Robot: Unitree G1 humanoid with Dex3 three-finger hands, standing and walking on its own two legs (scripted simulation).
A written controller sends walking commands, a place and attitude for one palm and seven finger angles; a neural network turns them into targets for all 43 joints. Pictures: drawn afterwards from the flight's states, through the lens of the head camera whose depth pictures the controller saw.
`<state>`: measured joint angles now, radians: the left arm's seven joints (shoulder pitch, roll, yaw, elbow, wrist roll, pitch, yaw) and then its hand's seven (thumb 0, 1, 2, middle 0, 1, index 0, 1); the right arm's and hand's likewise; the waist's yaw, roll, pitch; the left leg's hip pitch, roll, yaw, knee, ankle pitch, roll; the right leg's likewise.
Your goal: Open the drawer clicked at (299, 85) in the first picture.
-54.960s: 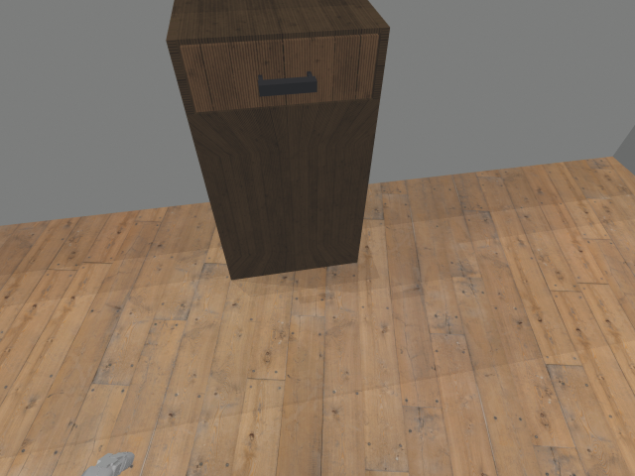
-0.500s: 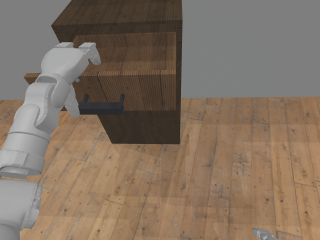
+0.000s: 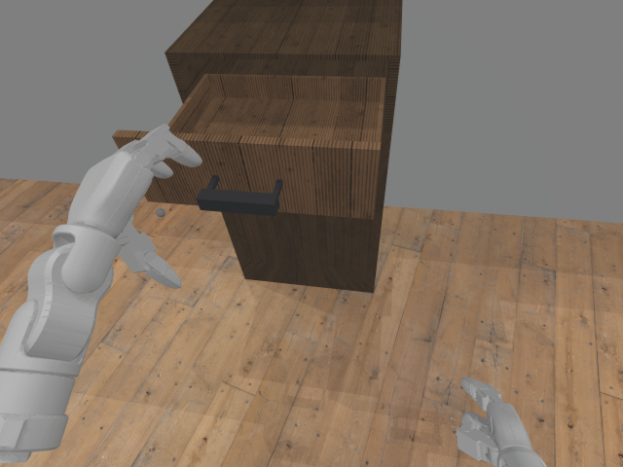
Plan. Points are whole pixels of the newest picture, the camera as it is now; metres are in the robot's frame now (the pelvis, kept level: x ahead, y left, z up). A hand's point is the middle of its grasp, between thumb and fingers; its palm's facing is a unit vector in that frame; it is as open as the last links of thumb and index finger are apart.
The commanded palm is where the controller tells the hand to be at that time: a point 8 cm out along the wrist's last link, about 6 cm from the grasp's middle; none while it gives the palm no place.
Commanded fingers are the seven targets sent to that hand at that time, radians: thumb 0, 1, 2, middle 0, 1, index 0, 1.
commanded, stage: draw the hand back to the body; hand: left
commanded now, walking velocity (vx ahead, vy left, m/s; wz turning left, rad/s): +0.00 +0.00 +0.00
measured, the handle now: (242, 192) +0.52 +0.22 +0.03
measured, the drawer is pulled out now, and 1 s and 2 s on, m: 0.29 0.29 0.29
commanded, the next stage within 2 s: step back with the hand held close in 0.92 s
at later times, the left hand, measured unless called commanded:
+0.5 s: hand (133, 276) +0.22 +0.19 +0.21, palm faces +0.36 -0.86 -0.36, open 10.6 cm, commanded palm +0.17 +0.24 +0.22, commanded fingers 0.00 0.55 0.75 -0.22 -0.52 -0.22 -0.52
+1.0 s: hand (89, 325) +0.17 +0.20 +0.22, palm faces +0.45 -0.82 -0.35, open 7.5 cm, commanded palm +0.12 +0.24 +0.22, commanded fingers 0.00 0.90 0.90 -0.20 -0.30 -0.20 -0.30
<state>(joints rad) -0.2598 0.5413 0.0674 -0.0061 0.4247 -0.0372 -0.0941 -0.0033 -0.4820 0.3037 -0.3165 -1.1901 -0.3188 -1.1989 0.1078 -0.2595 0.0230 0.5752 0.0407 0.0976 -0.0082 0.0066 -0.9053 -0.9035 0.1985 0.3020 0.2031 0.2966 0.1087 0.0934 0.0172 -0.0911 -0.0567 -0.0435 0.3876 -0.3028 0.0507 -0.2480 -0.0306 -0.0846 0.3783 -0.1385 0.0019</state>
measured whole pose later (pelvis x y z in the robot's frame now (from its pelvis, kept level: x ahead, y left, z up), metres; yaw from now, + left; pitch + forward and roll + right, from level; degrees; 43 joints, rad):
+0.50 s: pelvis +0.00 -0.03 +0.00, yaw -3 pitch -4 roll -1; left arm 0.31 0.35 0.34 -0.50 -0.06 -0.18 0.07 0.00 0.21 0.60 -0.26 -0.74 -0.25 -0.75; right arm 0.19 -0.24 0.01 0.65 -0.01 -0.11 -0.05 0.01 -0.90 -0.90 0.20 0.30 0.20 0.30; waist 0.06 0.05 0.05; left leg 0.00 0.01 -0.01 0.40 -0.33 0.01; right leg -0.17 0.04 -0.06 0.38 -0.14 -0.04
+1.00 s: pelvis -0.02 -0.03 +0.00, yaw -2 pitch -6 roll -1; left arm 0.39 0.34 0.36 -0.54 -0.05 -0.18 0.10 0.01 0.86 0.89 -0.21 -0.31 -0.21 -0.32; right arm 0.19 -0.20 0.04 0.65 -0.01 -0.18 -0.07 0.01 -0.90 -0.90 0.20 0.30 0.21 0.30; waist 0.08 0.05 0.04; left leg 0.00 0.00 -0.02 0.44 -0.33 0.01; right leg -0.16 0.03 -0.07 0.40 -0.13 -0.04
